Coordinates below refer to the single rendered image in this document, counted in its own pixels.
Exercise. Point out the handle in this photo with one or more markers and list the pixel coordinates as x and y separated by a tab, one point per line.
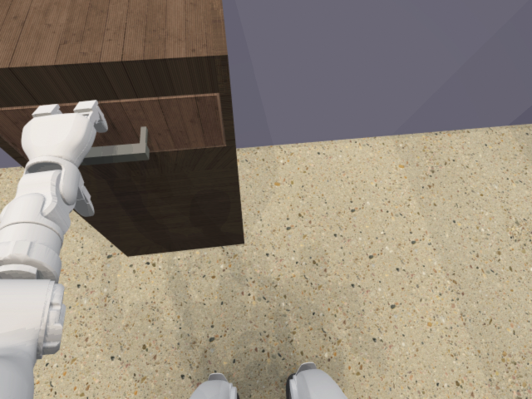
119	153

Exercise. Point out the robot right shin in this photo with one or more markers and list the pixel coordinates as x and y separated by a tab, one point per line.
306	366

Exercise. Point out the left robot forearm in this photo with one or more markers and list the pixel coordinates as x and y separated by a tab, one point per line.
33	224

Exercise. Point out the robot left shin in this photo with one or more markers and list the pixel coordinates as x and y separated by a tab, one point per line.
217	376

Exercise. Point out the robot shin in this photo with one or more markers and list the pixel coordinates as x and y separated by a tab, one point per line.
217	376
306	366

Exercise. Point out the left robot hand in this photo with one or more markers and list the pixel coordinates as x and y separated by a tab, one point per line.
68	136

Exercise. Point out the robot left upper arm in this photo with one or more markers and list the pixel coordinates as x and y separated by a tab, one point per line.
31	321

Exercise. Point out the drawer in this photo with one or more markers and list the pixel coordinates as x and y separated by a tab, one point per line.
173	122

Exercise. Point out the cabinet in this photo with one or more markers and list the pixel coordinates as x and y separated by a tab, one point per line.
66	51

